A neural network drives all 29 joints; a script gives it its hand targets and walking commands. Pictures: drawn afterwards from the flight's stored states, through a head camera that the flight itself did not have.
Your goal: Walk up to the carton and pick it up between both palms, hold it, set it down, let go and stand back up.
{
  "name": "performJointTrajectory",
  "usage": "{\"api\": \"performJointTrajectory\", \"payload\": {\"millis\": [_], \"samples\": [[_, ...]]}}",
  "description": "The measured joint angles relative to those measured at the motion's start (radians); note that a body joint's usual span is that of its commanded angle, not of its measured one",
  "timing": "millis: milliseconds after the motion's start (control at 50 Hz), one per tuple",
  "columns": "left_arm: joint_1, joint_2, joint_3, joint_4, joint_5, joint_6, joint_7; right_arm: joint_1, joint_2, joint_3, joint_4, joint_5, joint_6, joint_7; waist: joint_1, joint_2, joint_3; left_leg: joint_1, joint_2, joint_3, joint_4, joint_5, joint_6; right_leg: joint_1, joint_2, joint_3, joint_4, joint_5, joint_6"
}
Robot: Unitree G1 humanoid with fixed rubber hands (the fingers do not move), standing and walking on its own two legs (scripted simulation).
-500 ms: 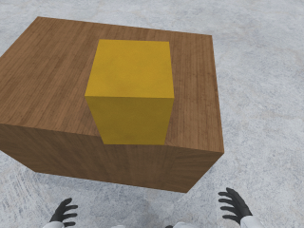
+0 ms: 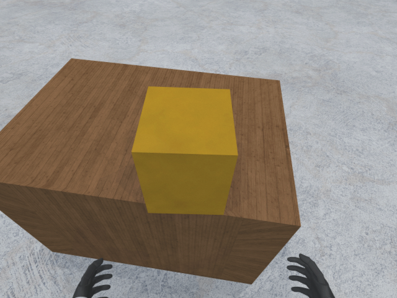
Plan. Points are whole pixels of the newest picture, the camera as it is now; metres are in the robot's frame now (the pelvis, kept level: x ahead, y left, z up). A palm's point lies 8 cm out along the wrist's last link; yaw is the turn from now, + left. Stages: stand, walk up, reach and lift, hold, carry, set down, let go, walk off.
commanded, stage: reach and lift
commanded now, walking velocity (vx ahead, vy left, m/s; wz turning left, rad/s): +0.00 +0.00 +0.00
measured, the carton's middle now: (187, 153) +0.46 +0.06 +0.00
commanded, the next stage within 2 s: none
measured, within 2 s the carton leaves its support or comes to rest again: neither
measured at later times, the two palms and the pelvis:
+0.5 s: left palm (82, 284) +0.17 +0.25 -0.06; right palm (314, 282) +0.18 -0.21 -0.06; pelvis +0.02 +0.01 +0.00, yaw +0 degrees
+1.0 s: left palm (84, 259) +0.21 +0.25 -0.04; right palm (307, 253) +0.23 -0.20 -0.03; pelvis +0.00 +0.01 +0.00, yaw +0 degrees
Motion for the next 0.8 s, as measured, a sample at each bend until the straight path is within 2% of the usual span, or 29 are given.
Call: {"api": "performJointTrajectory", "payload": {"millis": [220,440,640,800], "samples": [[0.029,0.004,-0.016,0.002,-0.026,-0.116,-0.022,0.029,0.004,0.012,-0.001,0.012,-0.069,-0.024,-0.001,0.025,-0.003,0.057,-0.006,0.001,-0.032,-0.004,0.004,0.058,-0.005,0.000,-0.031,-0.005,0.007],[0.045,0.011,-0.032,0.025,-0.072,-0.264,-0.041,0.038,-0.002,0.037,-0.011,0.059,-0.153,-0.040,0.004,0.025,-0.019,0.074,-0.005,0.008,-0.039,-0.009,0.005,0.072,-0.004,0.007,-0.039,-0.007,0.008],[0.037,0.016,-0.059,0.043,-0.112,-0.368,-0.028,0.031,0.007,0.041,-0.026,0.091,-0.206,-0.044,0.021,0.023,-0.028,0.062,-0.008,0.013,-0.025,-0.010,0.008,0.055,-0.007,0.011,-0.020,-0.009,0.008],[-0.027,0.028,-0.077,0.101,-0.163,-0.450,-0.016,-0.027,0.008,0.035,-0.010,0.115,-0.234,-0.041,0.020,0.019,-0.035,0.028,-0.011,0.012,0.002,-0.011,0.010,0.018,-0.011,0.012,0.016,-0.017,0.005]]}}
